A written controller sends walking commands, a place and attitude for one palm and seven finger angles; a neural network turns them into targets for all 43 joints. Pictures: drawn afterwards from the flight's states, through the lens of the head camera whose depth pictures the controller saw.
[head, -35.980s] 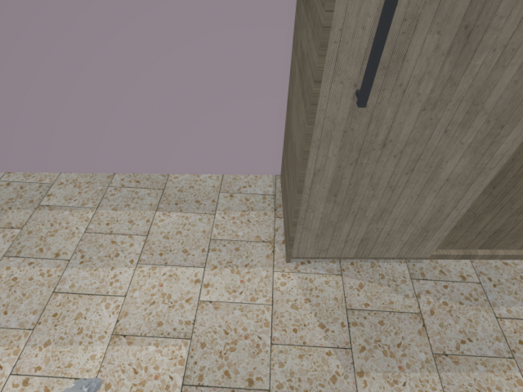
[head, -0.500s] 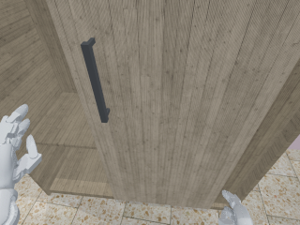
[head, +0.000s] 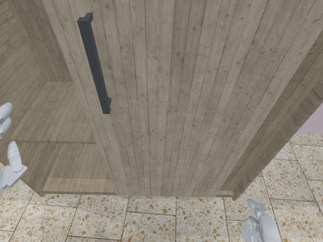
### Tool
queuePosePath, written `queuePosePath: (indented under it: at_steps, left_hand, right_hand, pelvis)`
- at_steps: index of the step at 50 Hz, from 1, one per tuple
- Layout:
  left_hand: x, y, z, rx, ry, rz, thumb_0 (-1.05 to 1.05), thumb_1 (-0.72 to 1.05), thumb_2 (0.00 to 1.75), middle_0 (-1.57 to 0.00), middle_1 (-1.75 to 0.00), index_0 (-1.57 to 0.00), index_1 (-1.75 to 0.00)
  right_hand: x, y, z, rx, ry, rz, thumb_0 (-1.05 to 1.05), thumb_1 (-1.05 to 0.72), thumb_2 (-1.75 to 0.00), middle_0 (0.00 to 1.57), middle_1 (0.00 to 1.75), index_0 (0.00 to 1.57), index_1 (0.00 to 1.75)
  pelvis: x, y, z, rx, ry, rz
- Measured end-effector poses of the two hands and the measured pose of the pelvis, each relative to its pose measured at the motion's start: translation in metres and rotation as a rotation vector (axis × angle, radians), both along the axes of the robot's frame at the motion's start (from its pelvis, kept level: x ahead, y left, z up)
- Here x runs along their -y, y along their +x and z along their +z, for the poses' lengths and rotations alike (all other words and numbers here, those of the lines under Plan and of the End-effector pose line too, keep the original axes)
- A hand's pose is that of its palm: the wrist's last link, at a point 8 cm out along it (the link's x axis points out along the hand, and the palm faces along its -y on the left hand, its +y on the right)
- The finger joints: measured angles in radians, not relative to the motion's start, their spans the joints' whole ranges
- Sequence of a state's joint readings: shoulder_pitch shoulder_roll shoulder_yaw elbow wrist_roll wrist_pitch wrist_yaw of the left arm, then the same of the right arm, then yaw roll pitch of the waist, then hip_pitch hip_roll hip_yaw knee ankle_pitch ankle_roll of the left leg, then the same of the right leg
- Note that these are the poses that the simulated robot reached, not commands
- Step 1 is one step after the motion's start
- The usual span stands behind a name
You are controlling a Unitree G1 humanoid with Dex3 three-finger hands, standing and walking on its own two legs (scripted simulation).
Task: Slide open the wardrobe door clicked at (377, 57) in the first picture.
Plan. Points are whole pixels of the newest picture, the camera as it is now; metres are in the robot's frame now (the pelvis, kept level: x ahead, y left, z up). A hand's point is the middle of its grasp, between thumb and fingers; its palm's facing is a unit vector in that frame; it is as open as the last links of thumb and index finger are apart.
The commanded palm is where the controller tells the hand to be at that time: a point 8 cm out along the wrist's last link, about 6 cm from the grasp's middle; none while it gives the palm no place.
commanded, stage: step back with the hand held close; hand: left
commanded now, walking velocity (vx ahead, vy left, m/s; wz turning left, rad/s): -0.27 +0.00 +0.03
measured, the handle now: (99, 70) +0.46 +0.20 +0.19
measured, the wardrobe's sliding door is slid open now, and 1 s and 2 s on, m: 0.45 0.45 0.45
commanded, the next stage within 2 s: stop stepping back and stand still in 0.76 s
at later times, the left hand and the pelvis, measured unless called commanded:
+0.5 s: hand out of the picture +0.13 +0.30 +0.17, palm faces +0.51 -0.74 -0.44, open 7.4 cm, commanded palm +0.05 +0.33 +0.18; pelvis -0.06 +0.02 -0.01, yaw +5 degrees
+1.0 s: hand out of the picture +0.05 +0.30 +0.18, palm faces +0.36 -0.83 -0.43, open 7.4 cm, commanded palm -0.01 +0.33 +0.18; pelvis -0.15 +0.04 +0.01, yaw -1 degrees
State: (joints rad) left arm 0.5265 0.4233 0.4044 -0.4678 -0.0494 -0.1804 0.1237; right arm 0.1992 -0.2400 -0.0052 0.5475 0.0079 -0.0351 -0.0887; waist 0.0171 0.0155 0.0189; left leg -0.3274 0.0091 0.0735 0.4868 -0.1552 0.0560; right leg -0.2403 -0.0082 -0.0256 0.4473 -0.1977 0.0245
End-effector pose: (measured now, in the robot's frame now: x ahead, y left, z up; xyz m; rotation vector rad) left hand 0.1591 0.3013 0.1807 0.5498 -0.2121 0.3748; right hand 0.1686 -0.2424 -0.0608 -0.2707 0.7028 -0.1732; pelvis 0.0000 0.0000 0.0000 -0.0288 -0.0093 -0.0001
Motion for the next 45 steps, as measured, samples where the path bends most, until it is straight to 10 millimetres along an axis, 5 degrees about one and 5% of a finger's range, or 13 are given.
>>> queuePosePath:
  at_steps: [12,32,40,45]
  left_hand:
    - [-0.018,-0.048,-0.006,0.075,0.019,0.059,0.01,0.89,0.90,-0.21,-0.30,-0.21,-0.31]
    - [-0.029,-0.098,-0.003,0.143,0.012,0.045,0.01,0.89,0.90,-0.21,-0.30,-0.21,-0.31]
    - [-0.038,-0.087,-0.006,0.119,-0.026,-0.064,0.01,0.89,0.90,-0.21,-0.30,-0.21,-0.31]
    - [-0.034,-0.110,0.007,0.095,-0.006,-0.121,0.02,0.89,0.90,-0.21,-0.30,-0.21,-0.31]
  right_hand:
    - [-0.021,-0.039,-0.013,-0.025,-0.009,0.063,0.01,-0.90,-0.90,0.20,0.30,0.20,0.30]
    - [-0.042,-0.060,-0.011,0.000,-0.003,0.114,0.01,-0.90,-0.90,0.20,0.30,0.21,0.30]
    - [-0.051,-0.089,0.009,0.018,-0.033,0.063,0.01,-0.90,-0.90,0.20,0.30,0.21,0.30]
    - [-0.053,-0.125,0.025,0.066,-0.016,0.031,0.01,-0.90,-0.90,0.20,0.30,0.21,0.30]
  pelvis:
    - [-0.008,-0.034,-0.009,-0.002,-0.020,0.053]
    - [-0.017,-0.079,-0.011,-0.045,-0.036,0.037]
    - [-0.033,-0.108,-0.002,-0.040,-0.028,0.009]
    - [-0.037,-0.133,0.006,-0.041,-0.062,-0.036]
